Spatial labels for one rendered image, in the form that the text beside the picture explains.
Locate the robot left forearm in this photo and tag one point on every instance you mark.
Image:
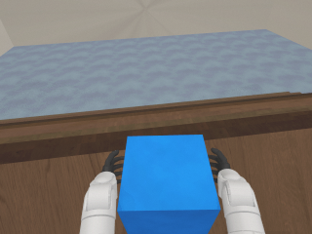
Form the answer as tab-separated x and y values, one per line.
99	207

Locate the robot right hand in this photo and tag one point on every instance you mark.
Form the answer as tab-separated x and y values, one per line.
221	164

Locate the carton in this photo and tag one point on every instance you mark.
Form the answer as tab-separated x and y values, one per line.
167	186

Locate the robot right forearm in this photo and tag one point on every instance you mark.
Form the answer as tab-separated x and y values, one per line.
240	207

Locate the robot left hand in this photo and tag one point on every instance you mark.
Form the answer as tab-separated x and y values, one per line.
109	164

